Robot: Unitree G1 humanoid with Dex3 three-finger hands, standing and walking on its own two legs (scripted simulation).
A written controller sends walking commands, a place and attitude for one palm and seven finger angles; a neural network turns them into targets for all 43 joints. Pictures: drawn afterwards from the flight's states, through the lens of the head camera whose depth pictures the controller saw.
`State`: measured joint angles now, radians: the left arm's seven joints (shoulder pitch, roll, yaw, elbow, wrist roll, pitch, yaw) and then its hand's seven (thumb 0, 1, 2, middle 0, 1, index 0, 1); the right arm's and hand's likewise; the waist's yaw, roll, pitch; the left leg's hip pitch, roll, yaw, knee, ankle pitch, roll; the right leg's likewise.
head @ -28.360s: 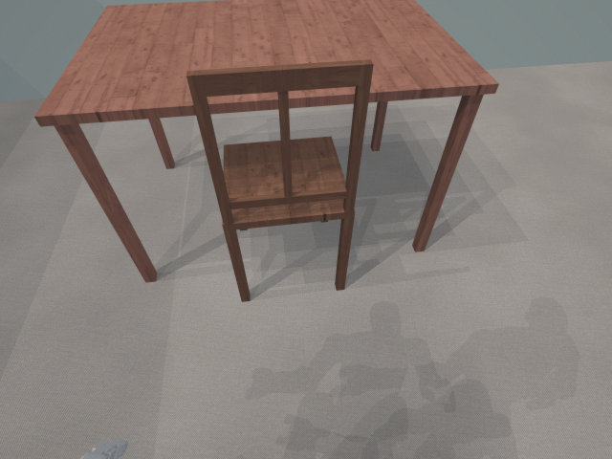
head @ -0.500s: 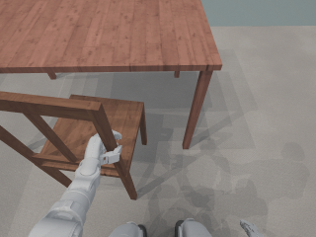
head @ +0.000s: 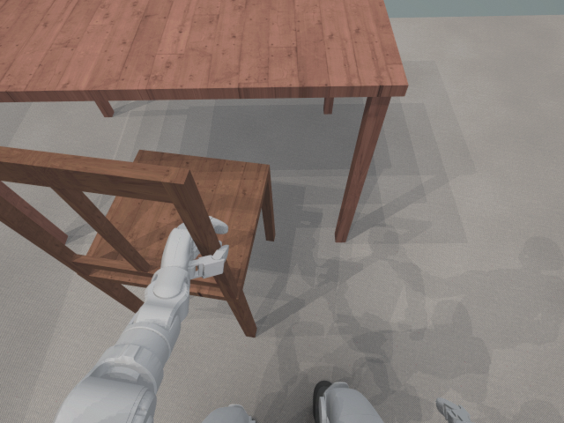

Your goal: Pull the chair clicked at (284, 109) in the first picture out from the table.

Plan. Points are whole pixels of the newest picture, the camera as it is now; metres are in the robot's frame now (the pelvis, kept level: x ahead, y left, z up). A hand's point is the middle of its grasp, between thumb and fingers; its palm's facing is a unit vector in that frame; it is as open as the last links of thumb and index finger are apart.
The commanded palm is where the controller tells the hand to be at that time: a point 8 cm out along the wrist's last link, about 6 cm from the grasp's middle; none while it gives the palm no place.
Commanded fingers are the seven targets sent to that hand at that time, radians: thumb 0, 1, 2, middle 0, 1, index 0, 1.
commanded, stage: step backward, pulling the chair out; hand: left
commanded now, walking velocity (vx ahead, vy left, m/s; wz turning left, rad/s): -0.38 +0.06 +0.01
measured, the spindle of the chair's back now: (110, 234) +0.41 +0.31 -0.07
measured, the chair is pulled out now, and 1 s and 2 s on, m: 0.19 0.34 0.59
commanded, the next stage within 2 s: stop walking, hand still on the chair in 1.60 s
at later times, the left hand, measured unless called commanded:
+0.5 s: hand (209, 304) +0.28 +0.12 -0.05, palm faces -0.06 -0.98 -0.19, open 6.1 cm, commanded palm +0.27 +0.17 -0.05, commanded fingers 0.00 0.90 0.90 -0.50 -1.45 -0.50 -1.45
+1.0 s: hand (204, 372) +0.19 +0.12 -0.05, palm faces -0.07 -0.98 -0.19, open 6.2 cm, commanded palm +0.18 +0.17 -0.05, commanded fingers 0.00 0.90 0.90 -0.50 -1.45 -0.50 -1.45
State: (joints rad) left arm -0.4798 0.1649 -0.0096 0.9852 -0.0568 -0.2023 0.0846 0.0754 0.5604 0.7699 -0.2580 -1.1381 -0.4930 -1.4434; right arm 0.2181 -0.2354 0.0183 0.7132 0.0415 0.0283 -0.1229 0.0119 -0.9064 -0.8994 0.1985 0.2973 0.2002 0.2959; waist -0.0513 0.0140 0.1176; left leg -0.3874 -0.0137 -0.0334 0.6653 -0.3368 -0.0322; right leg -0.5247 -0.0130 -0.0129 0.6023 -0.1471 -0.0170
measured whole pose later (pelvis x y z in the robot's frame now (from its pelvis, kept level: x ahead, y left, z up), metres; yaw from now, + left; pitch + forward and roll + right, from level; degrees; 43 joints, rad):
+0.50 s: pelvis -0.08 +0.00 +0.00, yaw -1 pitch +3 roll +0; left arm -0.49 0.17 0.00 1.03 -0.06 -0.21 0.07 0.11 0.55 0.78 -0.28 -1.09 -0.49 -1.44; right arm 0.14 -0.20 0.02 0.71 0.05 0.06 -0.12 0.01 -0.90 -0.90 0.20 0.30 0.20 0.30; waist -0.05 0.03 0.13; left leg -0.44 0.03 0.00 0.61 -0.23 -0.03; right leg -0.46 0.02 -0.02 0.55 -0.15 -0.02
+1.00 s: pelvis -0.17 +0.00 +0.01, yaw -4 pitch +1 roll -2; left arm -0.48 0.19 0.03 1.06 -0.07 -0.21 0.05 0.13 0.55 0.76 -0.29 -1.09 -0.49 -1.44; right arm 0.17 -0.19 0.03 0.73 0.03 0.00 -0.09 0.01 -0.90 -0.90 0.20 0.30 0.20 0.30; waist -0.05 0.07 0.16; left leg -0.45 0.09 -0.01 0.54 -0.11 -0.03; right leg -0.34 0.06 -0.02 0.53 -0.20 -0.02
